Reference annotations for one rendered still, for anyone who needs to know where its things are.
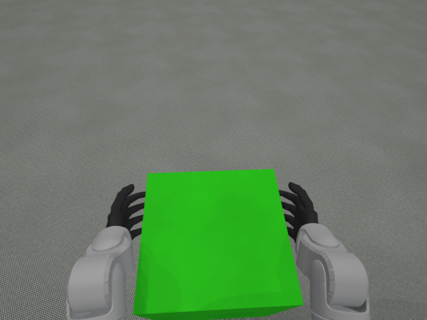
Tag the carton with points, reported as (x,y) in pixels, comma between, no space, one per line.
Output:
(214,245)

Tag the robot left hand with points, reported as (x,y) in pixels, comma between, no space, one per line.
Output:
(121,212)

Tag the robot right forearm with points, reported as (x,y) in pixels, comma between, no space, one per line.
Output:
(338,280)

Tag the robot left forearm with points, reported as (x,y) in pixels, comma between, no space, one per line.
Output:
(96,283)

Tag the robot right hand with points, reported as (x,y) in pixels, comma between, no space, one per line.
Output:
(303,210)

